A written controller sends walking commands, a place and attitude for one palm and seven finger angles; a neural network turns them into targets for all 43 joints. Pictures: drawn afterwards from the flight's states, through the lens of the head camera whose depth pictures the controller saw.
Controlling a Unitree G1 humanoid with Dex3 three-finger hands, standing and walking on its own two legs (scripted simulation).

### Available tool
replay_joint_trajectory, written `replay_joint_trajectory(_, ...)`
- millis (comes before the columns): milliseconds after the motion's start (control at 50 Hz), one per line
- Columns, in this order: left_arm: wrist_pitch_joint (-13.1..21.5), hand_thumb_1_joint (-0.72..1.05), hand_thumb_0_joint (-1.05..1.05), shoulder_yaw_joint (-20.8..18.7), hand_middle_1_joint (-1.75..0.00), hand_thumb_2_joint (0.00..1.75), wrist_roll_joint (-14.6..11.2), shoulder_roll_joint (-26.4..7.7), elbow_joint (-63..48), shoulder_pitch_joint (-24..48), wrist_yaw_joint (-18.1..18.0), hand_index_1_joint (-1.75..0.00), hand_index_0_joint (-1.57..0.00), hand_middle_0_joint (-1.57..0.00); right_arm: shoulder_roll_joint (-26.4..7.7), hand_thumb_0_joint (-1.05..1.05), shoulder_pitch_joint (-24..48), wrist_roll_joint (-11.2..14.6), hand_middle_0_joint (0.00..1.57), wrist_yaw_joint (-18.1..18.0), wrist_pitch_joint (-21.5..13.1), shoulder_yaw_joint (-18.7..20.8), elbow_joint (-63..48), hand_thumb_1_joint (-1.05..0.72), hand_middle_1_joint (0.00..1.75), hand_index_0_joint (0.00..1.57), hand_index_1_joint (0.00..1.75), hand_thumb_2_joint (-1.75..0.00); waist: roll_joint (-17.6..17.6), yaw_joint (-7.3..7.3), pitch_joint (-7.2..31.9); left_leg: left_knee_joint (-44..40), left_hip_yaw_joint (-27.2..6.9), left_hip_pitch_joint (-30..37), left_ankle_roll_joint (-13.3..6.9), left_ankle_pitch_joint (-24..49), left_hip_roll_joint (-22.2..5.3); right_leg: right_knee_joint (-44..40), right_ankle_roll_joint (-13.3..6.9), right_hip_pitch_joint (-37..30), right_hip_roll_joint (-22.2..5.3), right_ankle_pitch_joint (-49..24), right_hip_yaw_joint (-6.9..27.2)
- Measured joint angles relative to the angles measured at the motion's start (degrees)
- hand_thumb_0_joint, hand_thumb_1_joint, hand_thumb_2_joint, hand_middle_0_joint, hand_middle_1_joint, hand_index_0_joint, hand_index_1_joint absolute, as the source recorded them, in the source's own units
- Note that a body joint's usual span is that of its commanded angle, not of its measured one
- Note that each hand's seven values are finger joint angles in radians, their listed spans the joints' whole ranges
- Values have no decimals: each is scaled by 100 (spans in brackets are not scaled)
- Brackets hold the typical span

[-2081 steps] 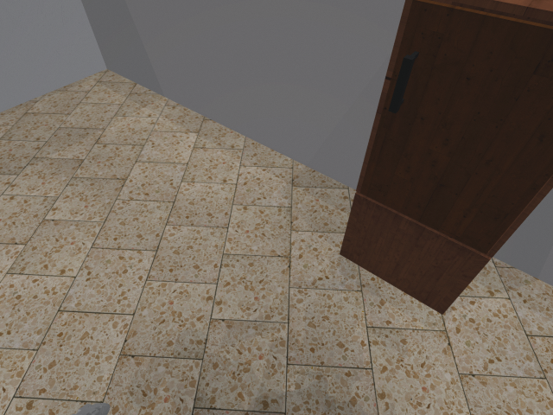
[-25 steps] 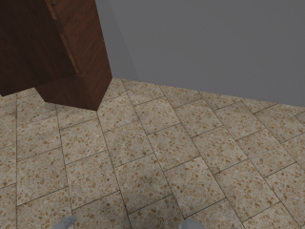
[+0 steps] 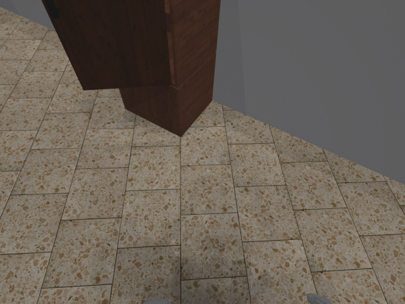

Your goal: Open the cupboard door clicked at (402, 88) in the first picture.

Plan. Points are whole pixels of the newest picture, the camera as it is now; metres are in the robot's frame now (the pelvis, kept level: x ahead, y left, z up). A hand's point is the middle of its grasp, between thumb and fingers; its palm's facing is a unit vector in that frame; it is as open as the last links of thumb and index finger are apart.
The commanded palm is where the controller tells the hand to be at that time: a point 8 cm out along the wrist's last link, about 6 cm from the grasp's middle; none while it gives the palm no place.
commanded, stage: turn to face it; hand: left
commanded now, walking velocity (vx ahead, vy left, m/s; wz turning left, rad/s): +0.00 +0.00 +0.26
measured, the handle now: out of the picture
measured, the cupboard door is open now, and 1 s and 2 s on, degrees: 39 39 39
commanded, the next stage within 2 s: take the last steps up to it in 0.20 s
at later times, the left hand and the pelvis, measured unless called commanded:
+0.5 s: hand out of the picture +0.05 +0.17 -0.14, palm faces +0.17 -0.96 -0.23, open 7.3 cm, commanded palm none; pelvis +0.02 -0.02 +0.01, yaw +7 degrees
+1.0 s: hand out of the picture +0.06 +0.28 -0.17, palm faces +0.31 -0.93 -0.19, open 7.4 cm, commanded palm none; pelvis +0.14 +0.11 +0.01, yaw +14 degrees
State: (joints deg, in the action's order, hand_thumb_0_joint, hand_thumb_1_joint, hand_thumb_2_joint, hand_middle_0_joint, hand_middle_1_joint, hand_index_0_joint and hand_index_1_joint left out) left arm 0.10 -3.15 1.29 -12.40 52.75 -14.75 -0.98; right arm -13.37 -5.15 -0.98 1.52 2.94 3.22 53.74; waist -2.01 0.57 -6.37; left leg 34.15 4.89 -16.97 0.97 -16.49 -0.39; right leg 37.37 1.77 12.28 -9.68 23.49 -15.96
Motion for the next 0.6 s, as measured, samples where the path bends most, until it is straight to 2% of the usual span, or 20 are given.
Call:
replay_joint_trajectory(20, -52, 91, 1, -21, -30, 90, -29, -70, 61, -6, 10, -30, -20, -20, 28, 0, 38, -21, 20, -13, -63, 4, -32, -91, 30, 20, 30, -90, -66, 4, -3, 59, 2, -48, -133, 90, 53, 459, 72, 186, -41, 283, 147)
replay_joint_trajectory(60, -223, 91, 1, -47, -30, 90, -40, -169, 173, 29, -22, -30, -20, -20, 83, 0, 74, -35, 20, -63, -136, -38, -86, -91, 30, 20, 30, -90, -134, 59, -10, 253, -6, -100, -316, -150, 101, 1451, 132, 611, 100, 859, 675)
replay_joint_trajectory(100, -324, 91, 1, -66, -30, 90, -41, -197, 272, 92, -28, -30, -20, -20, 118, 0, 40, -52, 20, -144, -169, -73, -124, -91, 30, 20, 30, -90, -92, 71, 37, 151, -68, -47, -373, -216, 109, 2108, 157, 948, 259, 845, 1009)
replay_joint_trajectory(140, -341, 91, 1, -76, -30, 90, -33, -195, 298, 159, 1, -30, -20, -20, 150, 0, -7, -62, 20, -205, -189, -109, -116, -91, 30, 20, 30, -90, -46, 85, 72, -92, -126, 51, -347, -89, 124, 2390, 175, 1172, 337, 589, 1214)
replay_joint_trajectory(200, -305, 91, 1, -61, -30, 90, -29, -146, 262, 232, 28, -30, -20, -19, 199, 0, -96, -56, 20, -237, -210, -158, -53, -90, 30, 20, 30, -90, 32, 99, 114, -427, -197, 196, -370, 101, 137, 2273, 202, 1289, 390, 300, 1356)
replay_joint_trajectory(320, -245, 91, 1, 19, -30, 90, -43, 39, 191, 374, 37, -30, -20, -19, 298, 0, -336, -70, 20, -219, -161, -174, 118, -90, 30, 21, 30, -90, 210, -12, 180, -570, -366, 270, -286, 190, 121, 1022, 178, 893, 537, 225, 1335)
replay_joint_trajectory(380, -140, 91, 1, 56, -30, 90, -43, 143, 172, 377, 54, -30, -20, -19, 310, 0, -503, -48, 20, -204, -113, -148, 227, -90, 30, 21, 30, -90, 267, -51, 249, -336, -427, 176, -197, 65, 152, -84, 134, 374, 628, -218, 1229)
replay_joint_trajectory(400, -73, 91, 1, 63, -30, 90, -20, 171, 159, 344, 62, -30, -20, -19, 303, 0, -582, -25, 20, -185, -101, -132, 253, -90, 30, 21, 30, -90, 267, -49, 298, -129, -433, 78, -176, -64, 179, -453, 42, 209, 621, -236, 1217)
replay_joint_trajectory(420, -22, 91, 1, 70, -30, 90, 8, 250, 180, 346, 64, -30, -20, -19, 258, 0, -626, -14, 20, -166, -73, -99, 300, -90, 30, 21, 30, -90, 366, -55, 282, 265, -501, -54, -147, -494, 171, -412, -67, 192, 651, -266, 1154)
replay_joint_trajectory(460, 69, 91, 1, 109, -30, 90, 17, 380, 184, 260, 69, -30, -20, -20, 178, 0, -700, -38, 20, -115, 15, -41, 415, -90, 30, 21, 30, -90, 450, -48, 268, 1462, -579, -464, -110, -966, 241, -388, -182, 93, 617, -325, 1035)
replay_joint_trajectory(520, 161, 92, 1, 77, -30, 90, 4, 460, 277, 22, 19, -30, -20, -20, 104, 0, -760, -64, 20, -26, 65, 43, 526, -91, 30, 20, 30, -90, 434, -64, 290, 2786, -535, -1027, -12, -448, 165, -815, -164, -226, 549, -502, 912)
replay_joint_trajectory(600, 256, 93, 1, 50, -30, 90, 1, 415, 503, -252, 23, -30, -20, -20, 71, 1, -858, -68, 20, 42, 50, 109, 572, -91, 30, 20, 30, -90, 322, -109, 365, 2998, -460, -1404, 135, 156, -108, -1396, -97, -622, 423, -646, 677)
